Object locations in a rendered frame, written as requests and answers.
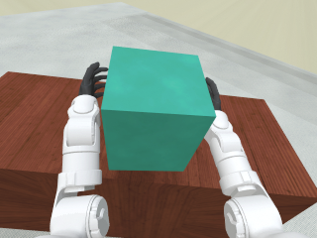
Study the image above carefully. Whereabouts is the robot right forearm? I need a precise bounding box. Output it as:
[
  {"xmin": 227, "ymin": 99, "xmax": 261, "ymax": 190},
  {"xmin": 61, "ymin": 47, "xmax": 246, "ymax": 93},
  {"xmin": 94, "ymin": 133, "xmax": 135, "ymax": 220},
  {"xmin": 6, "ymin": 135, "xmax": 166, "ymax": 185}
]
[{"xmin": 204, "ymin": 110, "xmax": 283, "ymax": 229}]

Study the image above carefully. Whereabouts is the carton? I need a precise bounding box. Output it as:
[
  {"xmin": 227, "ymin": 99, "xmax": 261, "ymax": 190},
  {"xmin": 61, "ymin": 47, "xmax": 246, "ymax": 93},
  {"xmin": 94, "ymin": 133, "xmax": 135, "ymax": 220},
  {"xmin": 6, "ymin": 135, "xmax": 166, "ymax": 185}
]
[{"xmin": 101, "ymin": 46, "xmax": 217, "ymax": 172}]

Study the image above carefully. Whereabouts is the robot left forearm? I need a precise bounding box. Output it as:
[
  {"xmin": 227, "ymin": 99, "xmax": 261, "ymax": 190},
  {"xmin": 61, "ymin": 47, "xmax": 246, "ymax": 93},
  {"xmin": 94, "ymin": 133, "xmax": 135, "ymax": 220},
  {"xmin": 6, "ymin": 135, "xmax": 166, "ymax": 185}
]
[{"xmin": 50, "ymin": 94, "xmax": 102, "ymax": 234}]

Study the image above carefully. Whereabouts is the robot left upper arm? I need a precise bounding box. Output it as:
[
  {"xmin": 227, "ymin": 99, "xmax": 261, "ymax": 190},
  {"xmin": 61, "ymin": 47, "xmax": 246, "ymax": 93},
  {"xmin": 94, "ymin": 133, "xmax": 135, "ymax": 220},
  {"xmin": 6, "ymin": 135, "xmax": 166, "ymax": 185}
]
[{"xmin": 35, "ymin": 194, "xmax": 110, "ymax": 238}]

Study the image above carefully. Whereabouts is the pedestal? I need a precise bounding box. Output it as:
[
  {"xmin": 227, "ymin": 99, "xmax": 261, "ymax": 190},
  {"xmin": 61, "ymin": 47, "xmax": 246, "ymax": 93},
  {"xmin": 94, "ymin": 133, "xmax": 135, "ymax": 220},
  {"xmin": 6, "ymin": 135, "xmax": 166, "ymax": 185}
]
[{"xmin": 0, "ymin": 71, "xmax": 317, "ymax": 238}]

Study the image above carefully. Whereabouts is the left robot hand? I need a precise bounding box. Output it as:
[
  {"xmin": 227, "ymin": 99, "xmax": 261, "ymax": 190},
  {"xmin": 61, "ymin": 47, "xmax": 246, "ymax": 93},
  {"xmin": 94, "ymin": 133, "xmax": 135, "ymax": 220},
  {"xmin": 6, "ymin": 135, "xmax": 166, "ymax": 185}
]
[{"xmin": 78, "ymin": 61, "xmax": 109, "ymax": 98}]

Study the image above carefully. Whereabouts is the robot right upper arm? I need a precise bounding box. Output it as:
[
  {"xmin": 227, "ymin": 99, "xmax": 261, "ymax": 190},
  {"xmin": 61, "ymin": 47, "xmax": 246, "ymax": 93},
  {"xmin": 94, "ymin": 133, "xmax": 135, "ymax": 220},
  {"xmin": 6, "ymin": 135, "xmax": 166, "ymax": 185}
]
[{"xmin": 224, "ymin": 194, "xmax": 310, "ymax": 238}]

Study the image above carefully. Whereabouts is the right robot hand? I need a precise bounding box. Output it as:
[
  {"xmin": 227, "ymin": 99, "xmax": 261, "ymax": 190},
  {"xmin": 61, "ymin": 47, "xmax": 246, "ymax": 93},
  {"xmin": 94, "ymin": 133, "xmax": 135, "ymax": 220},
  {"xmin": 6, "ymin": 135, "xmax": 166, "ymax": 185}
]
[{"xmin": 205, "ymin": 77, "xmax": 222, "ymax": 111}]

